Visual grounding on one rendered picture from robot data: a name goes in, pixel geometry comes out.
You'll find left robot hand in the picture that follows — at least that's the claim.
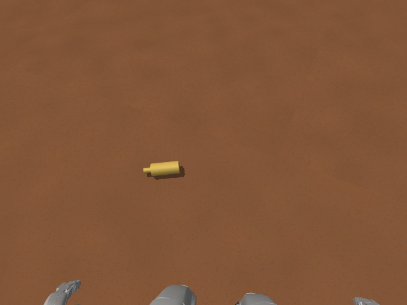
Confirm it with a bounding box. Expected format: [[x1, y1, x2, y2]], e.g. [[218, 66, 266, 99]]
[[44, 280, 81, 305]]

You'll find bottle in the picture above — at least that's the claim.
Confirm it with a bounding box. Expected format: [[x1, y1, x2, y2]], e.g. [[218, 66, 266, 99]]
[[143, 161, 180, 176]]

